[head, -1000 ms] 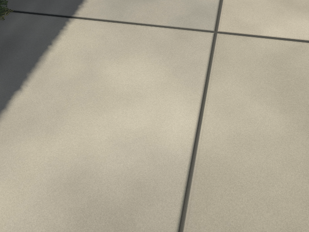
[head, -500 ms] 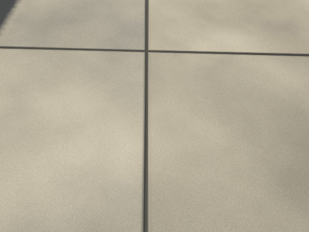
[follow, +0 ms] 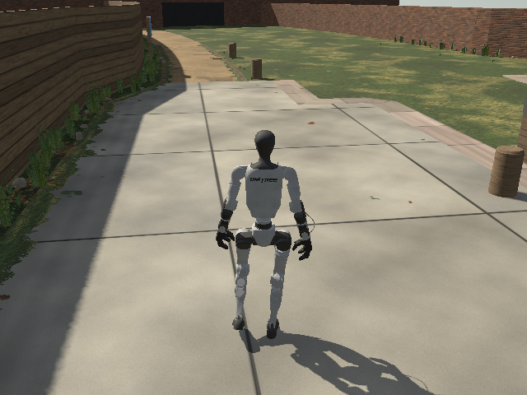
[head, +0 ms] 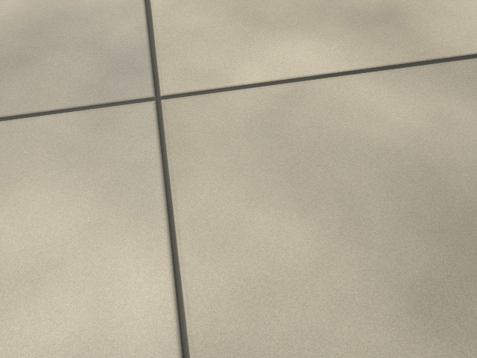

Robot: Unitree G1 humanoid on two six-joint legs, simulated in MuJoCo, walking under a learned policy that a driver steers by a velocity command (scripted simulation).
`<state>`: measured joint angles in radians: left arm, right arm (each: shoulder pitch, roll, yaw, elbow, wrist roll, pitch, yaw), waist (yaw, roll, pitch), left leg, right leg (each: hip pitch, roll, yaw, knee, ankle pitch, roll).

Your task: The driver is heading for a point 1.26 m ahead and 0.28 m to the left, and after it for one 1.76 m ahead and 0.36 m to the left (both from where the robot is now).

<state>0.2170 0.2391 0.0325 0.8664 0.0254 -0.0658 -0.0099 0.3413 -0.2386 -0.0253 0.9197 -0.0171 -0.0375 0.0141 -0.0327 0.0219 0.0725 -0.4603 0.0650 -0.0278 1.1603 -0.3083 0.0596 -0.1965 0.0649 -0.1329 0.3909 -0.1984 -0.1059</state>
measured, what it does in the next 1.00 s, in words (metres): walks ahead, turning left: left foot, then right foot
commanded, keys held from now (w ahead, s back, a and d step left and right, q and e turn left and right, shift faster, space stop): q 0.70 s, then no key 0.10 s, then e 0.20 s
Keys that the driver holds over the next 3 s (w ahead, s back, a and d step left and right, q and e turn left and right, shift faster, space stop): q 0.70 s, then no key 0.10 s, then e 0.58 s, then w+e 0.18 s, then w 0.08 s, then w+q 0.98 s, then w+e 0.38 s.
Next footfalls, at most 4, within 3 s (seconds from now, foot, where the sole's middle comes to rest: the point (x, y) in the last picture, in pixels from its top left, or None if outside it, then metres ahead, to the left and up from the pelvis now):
0.30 left None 0.27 0.10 -0.78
0.84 right None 0.27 -0.09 -0.78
1.30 left None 0.17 0.08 -0.78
1.82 right None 0.34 -0.14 -0.78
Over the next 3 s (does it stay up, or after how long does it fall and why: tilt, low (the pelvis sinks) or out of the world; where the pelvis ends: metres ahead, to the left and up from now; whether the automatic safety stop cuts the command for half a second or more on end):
stays up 0.86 0.12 -0.01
